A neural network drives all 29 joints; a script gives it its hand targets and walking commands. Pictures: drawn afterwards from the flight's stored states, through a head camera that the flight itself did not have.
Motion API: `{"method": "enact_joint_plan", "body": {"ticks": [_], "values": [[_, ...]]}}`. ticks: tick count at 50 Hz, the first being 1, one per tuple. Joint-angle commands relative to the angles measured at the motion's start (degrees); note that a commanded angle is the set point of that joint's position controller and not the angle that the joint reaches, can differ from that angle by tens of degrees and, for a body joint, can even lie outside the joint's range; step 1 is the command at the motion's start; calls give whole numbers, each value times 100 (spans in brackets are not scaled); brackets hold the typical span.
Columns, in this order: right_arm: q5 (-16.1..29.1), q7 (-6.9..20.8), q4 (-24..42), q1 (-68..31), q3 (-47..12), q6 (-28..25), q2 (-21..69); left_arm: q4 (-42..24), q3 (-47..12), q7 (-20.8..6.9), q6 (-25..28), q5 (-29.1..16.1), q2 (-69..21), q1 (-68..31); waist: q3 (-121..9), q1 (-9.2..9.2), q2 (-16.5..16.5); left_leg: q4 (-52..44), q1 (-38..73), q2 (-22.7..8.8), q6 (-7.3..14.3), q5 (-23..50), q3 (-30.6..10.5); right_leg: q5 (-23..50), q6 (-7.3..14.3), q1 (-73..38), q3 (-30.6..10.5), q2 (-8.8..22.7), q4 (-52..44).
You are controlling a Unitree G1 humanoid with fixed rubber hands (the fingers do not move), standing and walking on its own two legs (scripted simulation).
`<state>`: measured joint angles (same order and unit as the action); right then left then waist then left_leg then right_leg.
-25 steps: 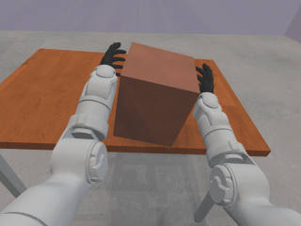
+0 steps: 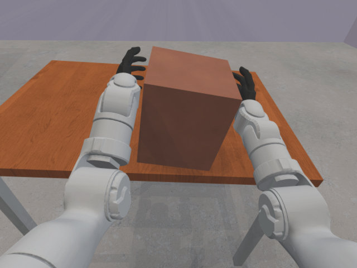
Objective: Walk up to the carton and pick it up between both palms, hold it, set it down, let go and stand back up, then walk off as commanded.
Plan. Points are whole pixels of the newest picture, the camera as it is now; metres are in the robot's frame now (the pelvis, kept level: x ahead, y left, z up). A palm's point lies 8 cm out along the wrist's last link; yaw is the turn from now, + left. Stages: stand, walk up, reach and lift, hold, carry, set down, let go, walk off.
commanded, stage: reach and lift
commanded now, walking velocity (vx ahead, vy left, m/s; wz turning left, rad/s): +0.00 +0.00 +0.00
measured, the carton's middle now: (182, 111) +0.40 +0.00 +0.19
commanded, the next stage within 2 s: hold in 0.70 s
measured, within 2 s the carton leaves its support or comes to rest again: neither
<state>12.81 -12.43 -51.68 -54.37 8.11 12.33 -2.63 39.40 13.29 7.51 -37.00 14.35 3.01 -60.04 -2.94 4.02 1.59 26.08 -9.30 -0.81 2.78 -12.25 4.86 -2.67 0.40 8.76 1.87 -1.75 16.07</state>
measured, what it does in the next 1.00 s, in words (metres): stands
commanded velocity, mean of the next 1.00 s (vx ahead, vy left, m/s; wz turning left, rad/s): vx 0.00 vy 0.00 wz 0.00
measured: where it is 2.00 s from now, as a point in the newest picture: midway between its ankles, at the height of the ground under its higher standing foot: outside the picture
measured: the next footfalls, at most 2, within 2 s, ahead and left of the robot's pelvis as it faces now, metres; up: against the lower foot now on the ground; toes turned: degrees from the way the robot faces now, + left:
none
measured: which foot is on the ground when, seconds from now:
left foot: down 0.00-1.00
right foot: down 0.00-1.00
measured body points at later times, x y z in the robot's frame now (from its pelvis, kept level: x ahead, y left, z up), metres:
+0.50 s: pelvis +0.00 +0.00 +0.00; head -0.06 +0.02 +0.45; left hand +0.41 +0.13 +0.28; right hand +0.41 -0.14 +0.25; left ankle +0.03 +0.08 -0.74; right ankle +0.07 -0.12 -0.74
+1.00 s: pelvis +0.00 +0.00 +0.00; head -0.06 +0.01 +0.45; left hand +0.41 +0.13 +0.28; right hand +0.41 -0.14 +0.26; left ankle +0.03 +0.08 -0.74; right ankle +0.07 -0.12 -0.74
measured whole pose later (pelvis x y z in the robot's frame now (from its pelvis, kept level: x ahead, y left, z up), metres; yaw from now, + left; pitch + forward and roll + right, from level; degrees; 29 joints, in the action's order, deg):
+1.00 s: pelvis +0.00 +0.00 +0.00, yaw +0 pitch -5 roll -2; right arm 16.0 -12.4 -49.1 -59.7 5.8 22.2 -5.2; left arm 31.6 16.1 8.2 -44.8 14.0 2.1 -59.4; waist -3.9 3.8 -0.5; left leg 26.1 -9.3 -1.0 2.8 -12.3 4.8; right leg -2.7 0.6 8.8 1.9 -2.0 16.1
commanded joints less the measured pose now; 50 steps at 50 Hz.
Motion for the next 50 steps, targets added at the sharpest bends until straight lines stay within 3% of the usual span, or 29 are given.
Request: {"method": "enact_joint_plan", "body": {"ticks": [1, 2, 4, 6, 9, 10, 11, 12, 13, 14, 15, 18, 20, 21, 24, 25, 28, 29, 30, 32, 34, 35, 36, 37, 41, 43, 47, 49, 50], "values": [[638, 925, 1947, -6302, -1962, -12, 3066, -1245, -1790, -466, 116, -770, -4518, -4187, -2981, -58, -610, -454, 1173, -173, -621, 2021, -1036, 42, 137, -1113, 62, -281, -82], [780, 923, 2507, -6497, -1896, -24, 3064, -1363, -2011, -415, 47, -963, -4674, -4078, -3350, -10, -697, -486, 939, -174, -561, 1746, -1041, 204, 114, -1286, 54, -312, 28], [700, 920, 2467, -6437, -1852, 110, 3050, -1205, -1763, -465, -123, -864, -4591, -3884, -2856, -98, -384, -728, 673, -225, -419, 1023, -1030, -214, 110, -1301, -9, -207, -76], [645, 946, 2199, -6674, -1682, 161, 3112, -1026, -1732, -423, -94, -761, -4468, -4119, -2623, -108, -562, -898, 174, -256, -370, 525, -1041, -206, 95, -1478, 4, -232, 92], [818, 911, 2520, -6537, -1970, 275, 3160, -1303, -1791, -397, -167, -910, -4560, -3855, -3086, -100, -430, -718, 530, -187, -385, 1369, -1028, 357, 91, -1610, -67, -225, 57], [816, 894, 2110, -6358, -1830, 422, 3028, -1202, -1604, -437, -227, -777, -4432, -3779, -2762, -148, -433, -773, 433, -80, -346, 1010, -891, 14, 64, -1447, -60, -248, -35], [839, 910, 2512, -6687, -1946, 335, 3123, -1389, -1650, -437, -201, -806, -4544, -3906, -3092, -212, -442, -834, 350, -212, -354, 958, -1011, 54, 79, -1620, 1, -378, 81], [782, 928, 1956, -6484, -1715, 433, 3030, -828, -1351, -454, -242, -699, -4403, -3704, -2616, -213, -342, -956, 93, -205, -276, 561, -987, -161, 69, -1541, -101, -243, -15], [816, 952, 2446, -6611, -1911, 392, 3239, -1630, -1619, -435, -165, -888, -4489, -4297, -3279, -202, -318, -945, 189, -237, -290, 625, -995, -18, 40, -1771, -57, -285, 117], [784, 982, 2120, -6538, -1818, 459, 3244, -1255, -1429, -438, -182, -840, -4324, -4169, -2811, -281, -313, -926, 1, -201, -288, 559, -1008, -101, 52, -1594, -97, -233, 90], [837, 1001, 2288, -6631, -1960, 441, 3389, -1678, -1584, -395, -109, -918, -4409, -4545, -3152, -210, -371, -920, 4, -204, -237, 573, -1012, 66, 34, -1757, -105, -223, 161], [1044, 982, 2974, -6891, -2052, 352, 3255, -1984, -2355, -289, -221, -1195, -4743, -4397, -3867, -94, -790, -473, 741, -240, -591, 1836, -1118, 386, 95, -1370, -58, -307, 201], [859, 941, 2079, -6405, -1747, 561, 2972, -1216, -1724, -400, -363, -862, -4467, -4037, -2620, 52, -447, -732, 316, -194, -468, 866, -1122, -158, 45, -1264, -118, -207, -33], [631, 955, 1481, -6363, -1453, 602, 2948, -885, -1304, -500, -409, -616, -4258, -4093, -2105, -43, -469, -985, -98, -292, -344, 169, -1084, -441, 64, -1354, -153, -200, 21], [853, 953, 2296, -6621, -1793, 580, 3171, -1485, -1651, -504, -381, -864, -4352, -4150, -3099, -157, -421, -1057, -172, -244, -264, 350, -972, 98, 8, -1932, -112, -256, 162], [821, 896, 2307, -6684, -1811, 672, 3309, -1051, -1373, -507, -423, -810, -4164, -3857, -2945, -258, -64, -904, -155, -70, -181, 400, -885, -108, -21, -1802, -206, -82, -1], [704, 842, 2048, -6479, -1461, 696, 3040, -1289, -1406, -672, -466, -767, -4141, -4144, -2702, 116, -466, -1050, -108, -247, -257, 83, -975, -79, 62, -1800, -145, -202, 94], [772, 840, 1926, -6435, -1512, 745, 2913, -1135, -1624, -615, -535, -830, -4238, -4008, -2603, 84, -599, -1142, -214, -258, -335, 173, -965, -10, 66, -1858, -68, -254, 125], [817, 868, 2412, -6617, -1655, 704, 3179, -1468, -1564, -607, -417, -948, -4191, -4185, -3014, -106, -330, -1028, -149, -224, -313, 258, -932, -2, 73, -1929, -136, -249, 122], [851, 886, 2082, -6726, -1705, 751, 3129, -1416, -1707, -586, -428, -948, -4229, -4542, -2816, -7, -541, -1020, -31, -267, -357, 403, -1025, -62, 97, -1670, -82, -287, 85], [966, 842, 2541, -6836, -1743, 708, 3300, -1499, -1813, -527, -447, -1059, -4335, -4262, -3345, -23, -574, -722, 170, -184, -484, 977, -996, 359, 123, -1712, -231, -247, 90], [910, 863, 2133, -6707, -1631, 799, 3119, -1063, -1536, -546, -455, -921, -4214, -4207, -2823, -79, -558, -975, -156, -237, -384, 529, -1029, 23, 84, -1712, -142, -296, 76], [910, 870, 2298, -6718, -1734, 765, 3188, -1376, -1662, -572, -483, -970, -4283, -4147, -3046, -108, -474, -795, 165, -215, -410, 963, -1006, 260, 125, -1702, -215, -245, 64], [837, 868, 1888, -6804, -1680, 804, 3203, -1230, -1759, -558, -436, -1030, -4303, -4762, -2761, 48, -759, -929, -153, -198, -425, 241, -984, -208, 77, -1640, -99, -283, 64], [1144, 878, 2602, -7023, -1913, 747, 3314, -1953, -1934, -483, -419, -1146, -4417, -4729, -3480, -99, -691, -865, -2, -387, -419, 663, -1160, 424, 31, -1873, -75, -389, 299], [941, 872, 2185, -6906, -1697, 824, 3205, -1260, -1893, -480, -458, -1063, -4345, -4624, -2949, -27, -819, -1012, -290, -295, -475, 75, -1117, -224, 120, -1634, -114, -332, 120], [1105, 790, 2523, -6834, -1952, 951, 3422, -1706, -1732, -520, -465, -1236, -4228, -4686, -3509, -34, -277, -698, 94, -72, -388, 823, -971, 413, 32, -1907, -225, -239, 27], [1033, 791, 2495, -6720, -1855, 948, 3338, -1794, -1743, -519, -486, -1173, -4308, -4575, -3528, -3, -579, -752, 27, -151, -453, 773, -952, 391, 81, -1939, -153, -315, 134], [1156, 772, 2599, -6837, -1954, 1014, 3430, -1686, -1563, -504, -523, -1077, -4103, -4487, -3200, -166, -380, -882, -190, -205, -333, 590, -997, 387, 41, -1915, -187, -296, 158]]}}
